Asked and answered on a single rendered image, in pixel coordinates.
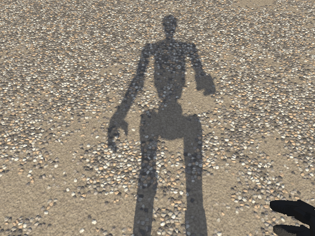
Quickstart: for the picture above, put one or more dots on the right robot hand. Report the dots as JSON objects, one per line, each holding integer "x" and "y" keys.
{"x": 301, "y": 211}

